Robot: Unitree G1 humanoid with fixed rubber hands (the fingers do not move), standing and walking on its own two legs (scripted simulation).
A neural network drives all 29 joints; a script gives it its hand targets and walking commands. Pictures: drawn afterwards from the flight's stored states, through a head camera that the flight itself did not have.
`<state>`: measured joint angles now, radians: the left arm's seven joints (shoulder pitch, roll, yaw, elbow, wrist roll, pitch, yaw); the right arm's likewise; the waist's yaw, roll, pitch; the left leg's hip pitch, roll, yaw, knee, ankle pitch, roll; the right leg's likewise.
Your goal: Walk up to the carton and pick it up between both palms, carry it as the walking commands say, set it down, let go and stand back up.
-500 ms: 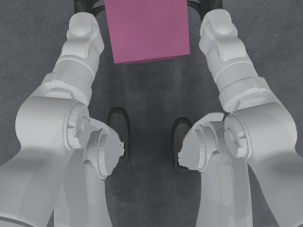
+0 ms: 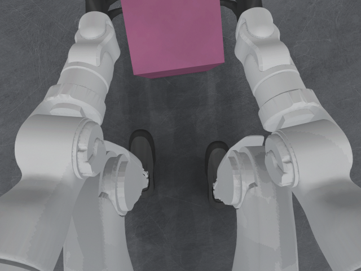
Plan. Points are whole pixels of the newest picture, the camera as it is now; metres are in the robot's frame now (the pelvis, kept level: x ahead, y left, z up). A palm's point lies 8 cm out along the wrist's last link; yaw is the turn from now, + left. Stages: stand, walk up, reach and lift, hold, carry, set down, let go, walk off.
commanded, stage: reach and lift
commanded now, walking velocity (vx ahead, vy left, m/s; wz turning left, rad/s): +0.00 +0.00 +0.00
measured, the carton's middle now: (174, 37) +0.51 +0.02 -0.26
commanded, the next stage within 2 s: none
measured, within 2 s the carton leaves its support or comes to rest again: leaves its support in 0.26 s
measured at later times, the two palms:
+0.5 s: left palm (102, 14) +0.52 +0.13 -0.13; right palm (262, 3) +0.53 -0.11 -0.12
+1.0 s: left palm (89, 21) +0.50 +0.14 -0.10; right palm out of the picture +0.52 -0.10 -0.07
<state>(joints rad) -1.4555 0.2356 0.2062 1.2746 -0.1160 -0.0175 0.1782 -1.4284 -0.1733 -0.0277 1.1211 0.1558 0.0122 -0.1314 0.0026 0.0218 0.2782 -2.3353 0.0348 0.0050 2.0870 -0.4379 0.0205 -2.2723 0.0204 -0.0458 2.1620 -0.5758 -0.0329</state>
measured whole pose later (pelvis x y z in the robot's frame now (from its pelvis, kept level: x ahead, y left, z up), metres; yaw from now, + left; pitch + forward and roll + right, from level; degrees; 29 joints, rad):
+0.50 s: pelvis -0.01 +0.00 +0.01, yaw -1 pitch +29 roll +1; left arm -1.40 0.21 0.21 1.12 -0.12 0.12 0.22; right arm -1.42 -0.15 -0.03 1.00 0.15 0.16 -0.22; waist 0.01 0.02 0.42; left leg -2.13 0.03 0.00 2.10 -0.47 -0.01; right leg -2.09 0.07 -0.03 2.17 -0.57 -0.03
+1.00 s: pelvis -0.03 +0.00 +0.02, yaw -2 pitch +20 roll +3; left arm -1.33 0.21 0.23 0.95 -0.11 0.26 0.26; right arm -1.45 -0.09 -0.09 0.89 0.02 0.30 -0.24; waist 0.02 0.00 0.52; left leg -1.96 0.03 0.00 2.09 -0.48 -0.02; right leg -1.95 0.09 -0.01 2.17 -0.56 -0.03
